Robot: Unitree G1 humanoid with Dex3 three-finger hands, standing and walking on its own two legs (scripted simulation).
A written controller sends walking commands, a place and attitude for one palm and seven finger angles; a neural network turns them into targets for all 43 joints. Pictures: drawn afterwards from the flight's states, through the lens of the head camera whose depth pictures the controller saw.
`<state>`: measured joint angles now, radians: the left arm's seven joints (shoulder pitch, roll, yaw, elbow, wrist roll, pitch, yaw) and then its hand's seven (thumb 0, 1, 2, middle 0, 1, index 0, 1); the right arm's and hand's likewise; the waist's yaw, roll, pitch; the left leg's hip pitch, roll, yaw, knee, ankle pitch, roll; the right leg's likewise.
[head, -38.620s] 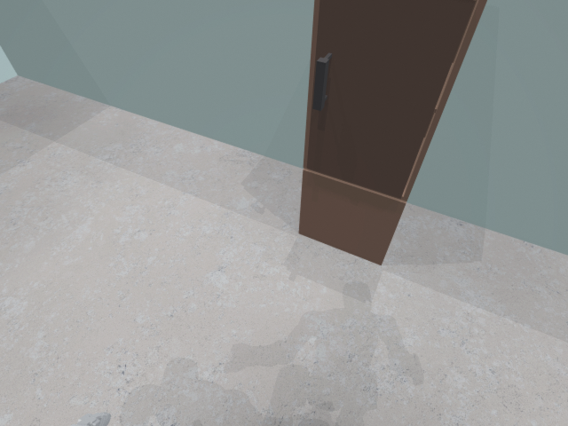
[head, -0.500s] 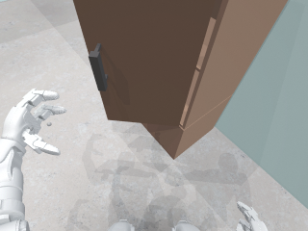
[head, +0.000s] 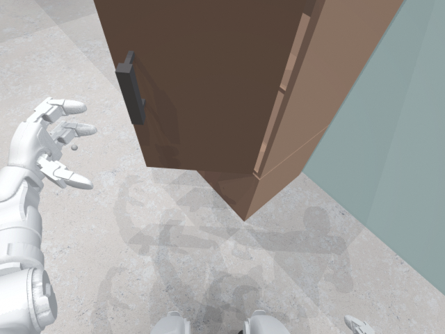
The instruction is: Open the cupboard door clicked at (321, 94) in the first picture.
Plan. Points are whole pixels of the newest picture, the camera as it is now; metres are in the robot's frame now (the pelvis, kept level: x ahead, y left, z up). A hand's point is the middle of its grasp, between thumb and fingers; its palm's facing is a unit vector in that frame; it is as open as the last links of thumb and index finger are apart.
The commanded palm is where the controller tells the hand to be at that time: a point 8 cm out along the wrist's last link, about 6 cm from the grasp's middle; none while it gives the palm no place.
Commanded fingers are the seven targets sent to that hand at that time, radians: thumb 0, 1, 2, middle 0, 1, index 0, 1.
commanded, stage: move the hooked fingers beside the handle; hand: left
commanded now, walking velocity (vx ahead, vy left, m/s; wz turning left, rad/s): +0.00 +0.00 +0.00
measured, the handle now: (134, 89) +0.58 +0.18 +0.06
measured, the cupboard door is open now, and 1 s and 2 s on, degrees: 46 46 46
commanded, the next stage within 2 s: slide the fingers in behind the handle in 1.52 s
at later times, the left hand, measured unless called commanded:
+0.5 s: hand (93, 114) +0.49 +0.24 +0.07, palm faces -0.06 -1.00 -0.01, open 14.0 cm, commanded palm +0.49 +0.29 +0.07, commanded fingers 0.00 -0.50 0.30 -0.30 -1.20 -0.30 -1.20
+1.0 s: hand (97, 101) +0.54 +0.25 +0.06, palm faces -0.07 -1.00 +0.00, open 14.0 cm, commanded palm +0.52 +0.28 +0.07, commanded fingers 0.00 -0.50 0.30 -0.30 -1.20 -0.30 -1.20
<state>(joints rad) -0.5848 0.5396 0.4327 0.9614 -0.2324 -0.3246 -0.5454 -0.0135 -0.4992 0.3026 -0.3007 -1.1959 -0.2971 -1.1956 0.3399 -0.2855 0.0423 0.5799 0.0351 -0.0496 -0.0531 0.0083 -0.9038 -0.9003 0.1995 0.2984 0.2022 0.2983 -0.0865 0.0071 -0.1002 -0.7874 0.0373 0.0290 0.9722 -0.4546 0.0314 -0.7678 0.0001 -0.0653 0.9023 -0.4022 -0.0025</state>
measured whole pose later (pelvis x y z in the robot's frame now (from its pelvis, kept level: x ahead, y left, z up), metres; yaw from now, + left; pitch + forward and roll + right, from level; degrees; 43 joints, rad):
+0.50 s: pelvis +0.00 +0.00 -0.01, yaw -1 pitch +21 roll -4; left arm -0.90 0.68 0.46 1.22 -0.12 -0.34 -0.48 -0.01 -0.50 0.30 -0.30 -1.20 -0.30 -1.20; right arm 0.40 -0.29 0.06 0.61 0.01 0.04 -0.04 0.00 -0.90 -0.90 0.20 0.30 0.20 0.30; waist -0.17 0.01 -0.09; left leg -0.94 0.05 0.02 1.05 -0.47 0.04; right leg -0.91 0.01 -0.07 0.95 -0.40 0.00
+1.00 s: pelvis +0.01 +0.01 -0.02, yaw -3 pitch +25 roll -5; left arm -0.95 0.74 0.52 1.20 -0.09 -0.31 -0.48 -0.01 -0.50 0.30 -0.30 -1.20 -0.30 -1.20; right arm 0.44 -0.28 0.07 0.58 -0.01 0.11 -0.02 0.00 -0.90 -0.90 0.20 0.30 0.20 0.30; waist -0.21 0.02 -0.09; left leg -0.99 0.07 0.03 1.06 -0.50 0.04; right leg -0.96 0.03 -0.06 0.93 -0.40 0.01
